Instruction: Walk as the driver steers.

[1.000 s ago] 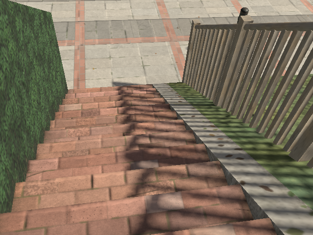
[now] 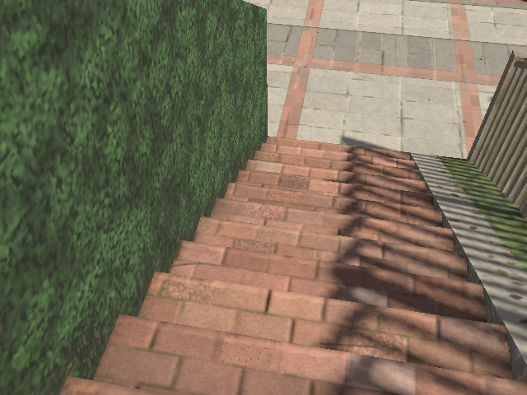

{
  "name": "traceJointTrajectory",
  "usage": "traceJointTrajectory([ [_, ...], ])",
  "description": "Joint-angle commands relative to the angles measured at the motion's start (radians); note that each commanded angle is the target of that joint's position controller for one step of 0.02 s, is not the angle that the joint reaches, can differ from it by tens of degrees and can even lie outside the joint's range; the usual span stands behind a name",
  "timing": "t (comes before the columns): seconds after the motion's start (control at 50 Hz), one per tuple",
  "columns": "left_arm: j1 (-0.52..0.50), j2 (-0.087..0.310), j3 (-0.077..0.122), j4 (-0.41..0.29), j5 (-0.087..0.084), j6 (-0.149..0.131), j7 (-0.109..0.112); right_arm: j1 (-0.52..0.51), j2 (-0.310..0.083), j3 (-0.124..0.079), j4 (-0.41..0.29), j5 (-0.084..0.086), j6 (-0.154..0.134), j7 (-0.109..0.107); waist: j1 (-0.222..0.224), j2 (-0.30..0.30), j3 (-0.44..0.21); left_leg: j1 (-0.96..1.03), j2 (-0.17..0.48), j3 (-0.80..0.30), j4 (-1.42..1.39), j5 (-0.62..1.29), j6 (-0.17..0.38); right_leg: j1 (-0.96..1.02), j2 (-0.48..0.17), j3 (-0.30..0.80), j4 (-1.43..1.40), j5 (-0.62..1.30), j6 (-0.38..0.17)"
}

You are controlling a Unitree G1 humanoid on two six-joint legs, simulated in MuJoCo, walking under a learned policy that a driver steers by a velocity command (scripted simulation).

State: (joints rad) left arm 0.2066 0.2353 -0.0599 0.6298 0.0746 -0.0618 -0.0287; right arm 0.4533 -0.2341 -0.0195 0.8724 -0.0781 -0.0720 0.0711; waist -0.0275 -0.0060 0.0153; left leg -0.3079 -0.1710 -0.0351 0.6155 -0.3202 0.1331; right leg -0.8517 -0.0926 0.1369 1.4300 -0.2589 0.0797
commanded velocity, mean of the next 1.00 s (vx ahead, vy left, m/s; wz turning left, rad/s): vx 0.14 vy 0.00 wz -0.21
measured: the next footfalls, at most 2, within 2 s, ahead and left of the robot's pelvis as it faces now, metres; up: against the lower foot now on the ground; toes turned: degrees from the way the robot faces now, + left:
right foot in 0.48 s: +0.27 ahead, -0.24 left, -0.18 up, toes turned -2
left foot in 1.46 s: +0.65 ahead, -0.01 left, -0.36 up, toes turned +11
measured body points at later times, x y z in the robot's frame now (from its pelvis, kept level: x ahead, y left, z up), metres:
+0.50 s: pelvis +0.14 -0.12 -0.14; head +0.15 -0.12 +0.31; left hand +0.24 +0.14 -0.27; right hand +0.14 -0.36 -0.28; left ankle +0.00 +0.05 -0.69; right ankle +0.23 -0.23 -0.89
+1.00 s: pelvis +0.23 -0.19 -0.17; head +0.24 -0.21 +0.28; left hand +0.22 +0.06 -0.30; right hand +0.29 -0.41 -0.31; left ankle +0.43 -0.06 -0.72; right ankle +0.23 -0.24 -0.90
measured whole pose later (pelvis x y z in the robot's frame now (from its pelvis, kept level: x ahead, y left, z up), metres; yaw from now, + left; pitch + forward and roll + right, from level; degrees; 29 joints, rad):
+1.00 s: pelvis +0.23 -0.19 -0.17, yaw -14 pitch +1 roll +4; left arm 0.56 0.22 -0.02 0.95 0.02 -0.09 -0.03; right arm 0.30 -0.20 0.06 0.73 -0.07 0.01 0.04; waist 0.07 -0.01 -0.02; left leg -1.07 0.04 -0.03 1.50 0.03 -0.05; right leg -0.33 0.14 0.17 0.66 -0.32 -0.10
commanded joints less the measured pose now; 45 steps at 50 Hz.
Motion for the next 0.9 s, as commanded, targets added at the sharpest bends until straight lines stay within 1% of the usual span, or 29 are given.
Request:
traceJointTrajectory([
  [0.02, 0.148, 0.068, 0.017, -0.039, -0.001, 0.03, -0.03, -0.256, -0.201, -0.016, -0.188, -0.015, -0.049, -0.031, 0.168, 0.009, -0.073, -0.46, 0.197, -0.212, -0.059, 0.75, 0.138, 0.395, 0.044, -0.144, -0.006, 0.385, -0.007],
  [0.04, 0.191, 0.098, 0.039, -0.04, -0.004, 0.021, -0.036, -0.222, -0.22, -0.019, -0.189, -0.021, -0.059, -0.042, 0.175, -0.022, -0.083, -0.477, 0.199, -0.22, -0.012, 0.764, 0.096, 0.437, 0.061, -0.153, 0.014, 0.326, 0.002],
  [0.06, 0.149, 0.141, 0.06, -0.065, 0.02, 0.015, -0.036, -0.119, -0.203, -0.017, -0.166, -0.017, -0.063, -0.056, 0.123, -0.003, -0.091, -0.321, 0.204, -0.25, 0.032, 0.718, 0.083, 0.327, 0.07, -0.122, -0.053, 0.302, 0.004],
  [0.12, -0.051, 0.082, 0.05, -0.124, 0.039, 0.025, -0.018, 0.136, -0.14, -0.013, -0.05, -0.011, -0.054, -0.069, -0.033, 0.079, -0.028, 0.21, 0.353, -0.501, 0.162, 0.634, 0.144, -0.182, 0.036, -0.029, -0.21, 0.103, -0.001],
  [0.16, -0.133, 0.028, 0.036, -0.1, 0.029, 0.044, -0.015, 0.233, -0.076, -0.009, -0.006, 0.005, -0.037, -0.073, -0.11, 0.078, -0.016, 0.397, 0.382, -0.62, 0.19, 0.656, 0.192, -0.39, 0.022, 0.012, -0.303, 0.091, 0.005],
  [0.2, -0.072, -0.014, 0.028, -0.029, 0.034, 0.048, -0.037, 0.152, -0.014, 0.012, -0.016, 0.023, -0.026, -0.056, -0.058, 0.057, -0.025, 0.247, 0.338, -0.578, 0.23, 0.612, 0.174, -0.263, 0.018, -0.017, -0.354, 0.146, 0.0],
  [0.22, -0.04, -0.006, 0.024, 0.033, 0.039, 0.051, -0.056, 0.262, 0.026, 0.023, 0.044, 0.017, -0.024, -0.07, -0.113, 0.084, 0.027, 0.351, 0.335, -0.594, 0.298, 0.401, 0.16, -0.409, -0.023, 0.07, -0.439, 0.431, 0.001],
  [0.24, -0.079, 0.002, 0.033, 0.047, 0.049, 0.049, -0.07, 0.282, 0.039, 0.029, 0.051, 0.035, -0.021, -0.078, -0.13, 0.093, 0.043, 0.357, 0.32, -0.552, 0.306, 0.318, 0.142, -0.448, -0.032, 0.033, -0.52, 0.472, -0.014],
  [0.26, -0.149, 0.049, 0.086, -0.028, -0.085, 0.035, 0.004, 0.046, -0.104, -0.024, -0.043, 0.092, 0.021, -0.102, -0.051, 0.05, -0.091, 0.087, 0.3, -0.508, 0.168, 0.445, 0.136, 0.068, 0.026, 0.032, -0.577, 0.308, -0.037],
  [0.28, -0.044, 0.046, 0.02, 0.098, 0.036, 0.037, -0.075, -0.015, -0.07, 0.018, -0.061, 0.013, 0.012, -0.093, -0.055, 0.032, 0.113, -0.173, 0.253, -0.417, 0.259, -0.082, 0.112, 0.023, -0.034, -0.008, -0.716, 0.892, -0.064],
  [0.3, -0.011, 0.048, 0.046, 0.12, 0.053, 0.046, -0.102, -0.058, -0.081, 0.036, -0.07, 0.009, 0.012, -0.061, -0.004, 0.083, 0.113, -0.395, 0.222, -0.357, 0.216, -0.229, 0.099, 0.281, -0.053, -0.03, -0.728, 0.919, -0.068],
  [0.34, -0.005, 0.052, 0.047, 0.118, 0.002, 0.051, -0.108, -0.067, -0.046, 0.064, -0.056, 0.013, 0.024, -0.047, 0.014, 0.064, 0.105, -0.535, 0.226, -0.349, 0.191, -0.275, 0.078, 0.512, -0.046, -0.075, -0.796, 0.768, -0.033],
  [0.36, -0.025, 0.054, 0.05, 0.105, 0.006, 0.047, -0.098, -0.055, -0.077, 0.06, -0.049, 0.022, 0.027, -0.05, 0.009, 0.053, 0.108, -0.499, 0.248, -0.351, 0.221, -0.217, 0.081, 0.547, -0.03, -0.102, -0.844, 0.648, -0.024],
  [0.4, -0.132, 0.097, 0.056, 0.076, 0.026, 0.049, -0.06, 0.017, -0.158, 0.029, -0.044, 0.05, 0.02, -0.092, -0.108, 0.03, 0.095, -0.171, 0.299, -0.413, 0.295, -0.065, 0.134, 0.378, 0.0, -0.127, -1.101, 0.561, -0.048],
  [0.42, -0.159, 0.096, 0.064, 0.053, 0.03, 0.056, -0.045, 0.026, -0.191, 0.018, -0.029, 0.045, 0.024, -0.096, -0.123, 0.06, 0.09, -0.109, 0.324, -0.433, 0.312, 0.042, 0.147, 0.375, 0.032, -0.168, -1.134, 0.499, -0.079],
  [0.46, 0.118, 0.154, 0.109, 0.101, 0.027, 0.055, -0.013, -0.021, -0.232, 0.01, -0.042, 0.007, 0.024, -0.091, -0.017, 0.09, 0.001, -0.12, 0.356, -0.415, 0.523, 0.033, 0.074, 0.611, 0.017, -0.16, -1.151, 0.546, -0.193],
  [0.48, 0.41, 0.221, 0.148, 0.189, -0.004, 0.037, 0.013, -0.015, -0.15, 0.025, -0.055, 0.004, 0.018, -0.066, 0.063, -0.007, -0.207, -0.189, 0.244, -0.214, 0.871, 0.05, -0.029, 0.99, -0.024, -0.117, -1.1, 0.674, -0.286],
  [0.5, 0.501, 0.281, 0.169, 0.174, -0.014, 0.038, 0.029, 0.04, -0.008, 0.053, -0.078, -0.007, 0.017, -0.04, 0.062, -0.246, -0.387, -0.565, 0.064, 0.08, 1.425, -0.578, -0.17, 1.382, -0.195, 0.068, -0.809, 0.962, -0.472],
  [0.54, 0.502, 0.297, 0.164, 0.13, -0.008, 0.009, -0.013, -0.228, -0.086, 0.033, -0.288, 0.059, 0.042, -0.055, 0.145, -0.141, -0.283, -0.97, 0.038, 0.066, 1.68, -0.505, -0.233, 1.336, -0.244, 0.349, -0.894, 0.883, -0.447],
  [0.58, 0.379, 0.232, 0.145, 0.133, -0.018, -0.022, -0.042, -0.235, -0.059, 0.052, -0.326, 0.033, 0.039, -0.096, 0.08, -0.043, -0.076, -0.966, 0.134, 0.029, 1.529, -0.365, -0.181, 0.894, -0.227, 0.359, -0.988, 0.372, -0.409],
  [0.6, 0.386, 0.202, 0.126, 0.153, -0.012, -0.038, -0.042, -0.15, -0.042, 0.058, -0.321, 0.027, 0.04, -0.108, 0.022, -0.078, -0.03, -0.875, 0.168, 0.0, 1.574, -0.303, -0.169, 0.67, -0.212, 0.391, -1.028, 0.252, -0.425],
  [0.62, 0.332, 0.146, 0.104, 0.165, 0.015, -0.051, -0.03, -0.051, 0.018, 0.077, -0.313, 0.023, 0.058, -0.108, -0.047, -0.078, 0.007, -0.778, 0.188, 0.001, 1.565, -0.138, -0.16, 0.492, -0.153, 0.367, -1.072, 0.161, -0.408],
  [0.64, 0.278, 0.138, 0.097, 0.151, 0.005, -0.057, -0.015, -0.053, 0.031, 0.08, -0.34, 0.022, 0.075, -0.097, -0.071, -0.086, 0.041, -0.761, 0.184, 0.024, 1.583, -0.088, -0.16, 0.386, -0.084, 0.36, -1.099, 0.082, -0.38],
  [0.66, 0.231, 0.184, 0.101, 0.131, -0.006, -0.063, 0.003, -0.083, 0.012, 0.076, -0.365, 0.025, 0.087, -0.083, -0.081, -0.071, 0.022, -0.747, 0.177, 0.056, 1.631, -0.073, -0.167, 0.341, -0.05, 0.355, -1.099, 0.073, -0.352],
  [0.68, 0.162, 0.149, 0.078, 0.111, -0.018, -0.071, 0.021, -0.085, -0.001, 0.079, -0.355, 0.025, 0.093, -0.066, -0.067, -0.045, -0.017, -0.782, 0.192, 0.026, 1.531, 0.122, -0.192, 0.334, 0.004, 0.277, -1.052, 0.029, -0.303],
  [0.74, 0.246, 0.208, 0.079, 0.14, -0.001, -0.075, 0.051, -0.149, -0.022, 0.07, -0.387, 0.035, 0.088, -0.043, -0.011, -0.046, -0.076, -0.876, 0.236, 0.043, 1.516, 0.173, -0.229, 0.435, -0.004, 0.318, -0.946, 0.157, -0.235],
  [0.78, 0.393, 0.208, 0.09, 0.207, 0.013, -0.073, 0.027, -0.132, -0.008, 0.081, -0.345, 0.004, 0.07, -0.027, 0.062, -0.059, -0.036, -1.051, 0.273, 0.0, 1.405, 0.141, -0.211, 0.599, -0.018, 0.426, -0.941, -0.236, -0.213],
  [0.82, 0.514, 0.169, 0.083, 0.257, -0.001, -0.076, 0.013, -0.185, -0.007, 0.082, -0.321, -0.013, 0.059, -0.009, 0.148, -0.098, 0.03, -1.138, 0.268, -0.001, 1.103, 0.246, -0.234, 0.666, -0.039, 0.532, -1.004, -0.41, -0.277],
  [0.9, 0.484, 0.162, 0.071, 0.291, 0.004, -0.076, -0.025, -0.257, 0.019, 0.084, -0.273, -0.02, 0.047, -0.009, 0.131, -0.138, 0.041, -1.137, 0.245, 0.0, 0.979, 0.294, -0.189, 0.709, -0.067, 0.591, -1.051, -0.473, -0.332],
])
Velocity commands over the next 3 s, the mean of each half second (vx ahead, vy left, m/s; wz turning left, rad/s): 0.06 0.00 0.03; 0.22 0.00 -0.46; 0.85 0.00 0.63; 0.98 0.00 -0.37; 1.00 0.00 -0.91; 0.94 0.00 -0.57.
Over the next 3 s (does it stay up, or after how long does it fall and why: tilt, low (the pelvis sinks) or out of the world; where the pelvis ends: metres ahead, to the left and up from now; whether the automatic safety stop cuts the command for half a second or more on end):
stays up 1.84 -0.10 -1.12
